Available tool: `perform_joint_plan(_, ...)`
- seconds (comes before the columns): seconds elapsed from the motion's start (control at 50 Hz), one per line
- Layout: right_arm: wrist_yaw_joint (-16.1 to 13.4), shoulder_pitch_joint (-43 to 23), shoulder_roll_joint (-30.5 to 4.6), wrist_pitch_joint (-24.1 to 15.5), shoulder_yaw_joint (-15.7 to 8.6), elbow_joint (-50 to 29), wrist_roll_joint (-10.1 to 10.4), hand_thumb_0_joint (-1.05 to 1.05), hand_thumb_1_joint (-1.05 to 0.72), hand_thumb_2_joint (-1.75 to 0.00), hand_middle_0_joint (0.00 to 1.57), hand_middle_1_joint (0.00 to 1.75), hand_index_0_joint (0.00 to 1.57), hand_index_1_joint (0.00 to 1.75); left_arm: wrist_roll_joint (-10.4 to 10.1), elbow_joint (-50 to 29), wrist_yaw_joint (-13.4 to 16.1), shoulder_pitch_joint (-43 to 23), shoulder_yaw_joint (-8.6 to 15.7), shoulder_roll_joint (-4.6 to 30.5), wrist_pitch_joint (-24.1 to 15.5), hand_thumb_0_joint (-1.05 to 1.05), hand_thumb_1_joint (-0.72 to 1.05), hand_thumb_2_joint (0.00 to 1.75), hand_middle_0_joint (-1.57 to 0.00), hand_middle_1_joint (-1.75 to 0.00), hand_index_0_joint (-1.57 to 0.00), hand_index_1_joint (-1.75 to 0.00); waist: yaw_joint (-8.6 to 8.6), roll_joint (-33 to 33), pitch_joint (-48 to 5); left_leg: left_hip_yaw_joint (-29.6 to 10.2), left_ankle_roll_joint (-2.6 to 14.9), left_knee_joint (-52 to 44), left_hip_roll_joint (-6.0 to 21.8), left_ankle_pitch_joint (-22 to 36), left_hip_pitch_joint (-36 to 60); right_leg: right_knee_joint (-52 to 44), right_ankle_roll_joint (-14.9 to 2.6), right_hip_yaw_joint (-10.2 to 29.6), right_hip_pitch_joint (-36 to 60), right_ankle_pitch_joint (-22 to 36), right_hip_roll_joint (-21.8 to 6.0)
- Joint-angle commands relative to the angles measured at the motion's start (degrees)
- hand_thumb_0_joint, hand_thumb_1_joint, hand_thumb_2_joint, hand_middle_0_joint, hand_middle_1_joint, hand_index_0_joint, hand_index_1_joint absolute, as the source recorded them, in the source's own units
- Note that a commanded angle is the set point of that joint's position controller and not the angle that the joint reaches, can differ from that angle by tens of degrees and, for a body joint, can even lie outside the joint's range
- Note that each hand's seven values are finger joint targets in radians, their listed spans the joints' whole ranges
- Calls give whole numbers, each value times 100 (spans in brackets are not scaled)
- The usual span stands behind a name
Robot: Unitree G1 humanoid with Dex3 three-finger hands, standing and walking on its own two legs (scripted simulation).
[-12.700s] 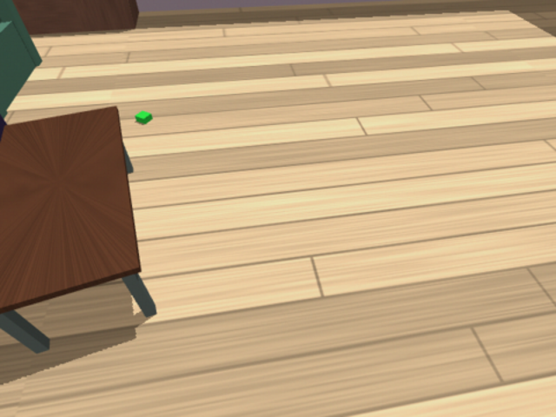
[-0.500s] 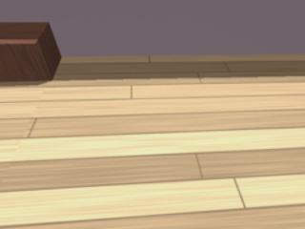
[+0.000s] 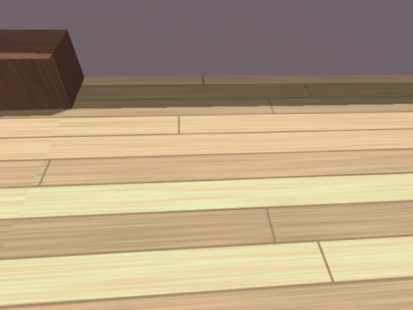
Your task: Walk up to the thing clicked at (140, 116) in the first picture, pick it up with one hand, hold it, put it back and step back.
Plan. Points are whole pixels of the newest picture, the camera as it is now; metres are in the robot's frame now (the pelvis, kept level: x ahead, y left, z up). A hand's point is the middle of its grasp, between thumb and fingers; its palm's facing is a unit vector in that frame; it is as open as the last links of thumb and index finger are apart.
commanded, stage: stand
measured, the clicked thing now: out of the picture +0.07 +0.67 -0.76
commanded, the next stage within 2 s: walk up in 0.96 s
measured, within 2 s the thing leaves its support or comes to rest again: neither
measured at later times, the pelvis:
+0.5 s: pelvis +0.01 +0.00 +0.00, yaw +0 degrees
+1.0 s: pelvis +0.01 -0.01 +0.00, yaw +0 degrees
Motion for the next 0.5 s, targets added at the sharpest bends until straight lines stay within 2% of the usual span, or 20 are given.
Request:
perform_joint_plan(0.0, -84, -266, -1269, -102, -210, -347, 40, 0, -90, -90, 20, 30, 20, 30, -5, -305, 88, -109, 253, 1196, -108, 0, 90, 90, -20, -30, -20, -30, -20, 78, -362, -849, 31, -329, 752, 468, 637, -308, -274, 366, -620, 469, -624)
perform_joint_plan(0.14, -88, -282, -1290, -94, -224, -352, 31, 0, -90, -90, 20, 30, 20, 30, -7, -307, 90, -14, 237, 1165, -103, 0, 90, 90, -20, -30, -20, -30, 19, 127, -423, -882, 50, -322, 776, 528, 707, -269, -269, 334, -632, 449, -613)
perform_joint_plan(0.16, -92, -249, -1262, -102, -214, -347, 31, 0, -90, -90, 20, 30, 20, 30, -6, -316, 86, -32, 238, 1185, -105, 0, 90, 90, -20, -30, -20, -30, 10, 72, -434, -863, 50, -306, 778, 722, 723, -253, -272, 340, -630, 544, -620)
perform_joint_plan(0.34, -88, -199, -1265, -112, -216, -338, 26, 0, -90, -90, 20, 30, 20, 30, -27, -363, 103, -20, 224, 1184, -124, 0, 90, 90, -20, -30, -20, -30, -1, 53, -469, -806, 46, -196, 763, 1114, 736, -247, -260, 349, -553, 790, -649)
perform_joint_plan(0.44, -97, -220, -1258, -105, -211, -362, 40, 0, -90, -90, 20, 30, 20, 30, -9, -348, 114, -6, 229, 1194, -116, 0, 90, 90, -20, -30, -20, -30, -2, 45, -482, -772, 46, -154, 747, 1202, 825, -241, -252, 325, -548, 980, -657)
perform_joint_plan(0.48, -94, -205, -1257, -105, -202, -356, 42, 0, -90, -90, 20, 30, 20, 30, -15, -352, 113, 0, 228, 1189, -116, 0, 90, 90, -20, -30, -20, -30, -2, 73, -383, -790, 46, -201, 748, 1128, 754, -237, -253, 315, -570, 887, -646)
